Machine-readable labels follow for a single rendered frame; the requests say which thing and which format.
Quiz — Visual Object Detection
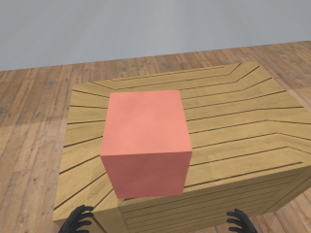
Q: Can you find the left robot hand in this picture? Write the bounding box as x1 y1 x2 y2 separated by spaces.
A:
58 204 94 233

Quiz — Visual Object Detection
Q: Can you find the pedestal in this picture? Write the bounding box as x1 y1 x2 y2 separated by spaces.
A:
52 61 311 233

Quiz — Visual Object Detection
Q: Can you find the right robot hand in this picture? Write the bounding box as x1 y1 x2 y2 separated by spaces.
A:
226 208 258 233

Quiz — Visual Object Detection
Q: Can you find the carton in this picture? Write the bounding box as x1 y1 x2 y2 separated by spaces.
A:
99 90 192 199

